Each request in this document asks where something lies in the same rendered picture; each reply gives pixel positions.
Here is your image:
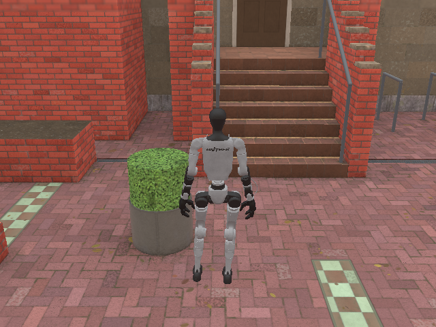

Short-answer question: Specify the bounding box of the left robot hand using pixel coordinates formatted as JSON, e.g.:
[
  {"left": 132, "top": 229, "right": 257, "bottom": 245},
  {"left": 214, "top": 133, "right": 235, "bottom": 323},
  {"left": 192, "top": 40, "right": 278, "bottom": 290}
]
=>
[{"left": 179, "top": 198, "right": 195, "bottom": 217}]

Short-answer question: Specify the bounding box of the left robot forearm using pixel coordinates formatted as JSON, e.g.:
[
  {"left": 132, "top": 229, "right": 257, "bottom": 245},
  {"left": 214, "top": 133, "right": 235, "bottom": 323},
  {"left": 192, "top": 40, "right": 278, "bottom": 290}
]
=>
[{"left": 181, "top": 166, "right": 194, "bottom": 200}]

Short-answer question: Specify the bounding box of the right robot hand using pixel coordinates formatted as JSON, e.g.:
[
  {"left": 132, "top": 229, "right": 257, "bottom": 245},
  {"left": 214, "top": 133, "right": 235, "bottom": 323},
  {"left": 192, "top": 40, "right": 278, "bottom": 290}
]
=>
[{"left": 240, "top": 199, "right": 256, "bottom": 219}]

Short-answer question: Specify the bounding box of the robot left thigh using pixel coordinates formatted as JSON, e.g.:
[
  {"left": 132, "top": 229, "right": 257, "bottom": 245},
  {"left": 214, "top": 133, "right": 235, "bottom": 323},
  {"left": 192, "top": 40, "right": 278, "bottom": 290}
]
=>
[{"left": 195, "top": 191, "right": 209, "bottom": 239}]

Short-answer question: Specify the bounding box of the robot left upper arm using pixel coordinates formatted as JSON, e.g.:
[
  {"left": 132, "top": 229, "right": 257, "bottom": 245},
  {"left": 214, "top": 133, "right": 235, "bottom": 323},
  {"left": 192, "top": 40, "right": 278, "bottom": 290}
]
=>
[{"left": 187, "top": 138, "right": 204, "bottom": 176}]

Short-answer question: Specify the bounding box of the humanoid robot head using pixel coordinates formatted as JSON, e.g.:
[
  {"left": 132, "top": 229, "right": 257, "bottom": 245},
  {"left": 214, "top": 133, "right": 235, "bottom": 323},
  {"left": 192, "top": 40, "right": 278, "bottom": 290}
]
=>
[{"left": 206, "top": 108, "right": 229, "bottom": 141}]

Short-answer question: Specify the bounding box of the robot right upper arm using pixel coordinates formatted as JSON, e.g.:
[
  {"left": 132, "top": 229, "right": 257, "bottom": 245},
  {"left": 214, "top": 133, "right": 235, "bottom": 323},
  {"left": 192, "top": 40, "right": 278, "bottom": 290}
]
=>
[{"left": 232, "top": 138, "right": 248, "bottom": 176}]

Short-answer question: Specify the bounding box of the right robot forearm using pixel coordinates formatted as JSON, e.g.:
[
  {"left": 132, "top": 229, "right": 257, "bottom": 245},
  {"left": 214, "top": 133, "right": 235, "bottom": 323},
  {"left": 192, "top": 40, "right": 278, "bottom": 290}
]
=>
[{"left": 241, "top": 166, "right": 254, "bottom": 201}]

